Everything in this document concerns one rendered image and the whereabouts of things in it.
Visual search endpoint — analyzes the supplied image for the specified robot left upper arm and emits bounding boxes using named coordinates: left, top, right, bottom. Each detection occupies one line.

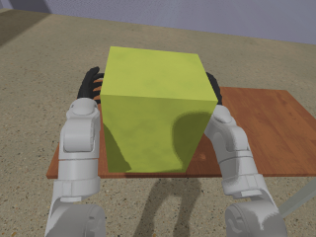
left=45, top=203, right=106, bottom=237

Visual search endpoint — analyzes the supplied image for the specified right robot hand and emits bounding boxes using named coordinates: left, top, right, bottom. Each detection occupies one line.
left=205, top=72, right=223, bottom=106

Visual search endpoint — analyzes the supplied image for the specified table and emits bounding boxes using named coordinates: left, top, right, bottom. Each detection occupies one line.
left=46, top=79, right=316, bottom=218

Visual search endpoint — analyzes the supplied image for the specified robot right forearm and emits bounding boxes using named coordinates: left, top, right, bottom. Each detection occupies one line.
left=203, top=105, right=287, bottom=236

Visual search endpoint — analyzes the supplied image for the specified carton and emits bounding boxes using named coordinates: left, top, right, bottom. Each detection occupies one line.
left=100, top=46, right=218, bottom=173

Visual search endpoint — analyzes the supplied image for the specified left robot hand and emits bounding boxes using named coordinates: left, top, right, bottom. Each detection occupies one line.
left=77, top=66, right=105, bottom=104

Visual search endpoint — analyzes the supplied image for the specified robot left forearm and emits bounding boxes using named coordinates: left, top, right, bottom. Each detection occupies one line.
left=44, top=98, right=101, bottom=237

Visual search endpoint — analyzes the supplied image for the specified robot right upper arm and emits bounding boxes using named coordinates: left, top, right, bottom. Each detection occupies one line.
left=224, top=199, right=287, bottom=237

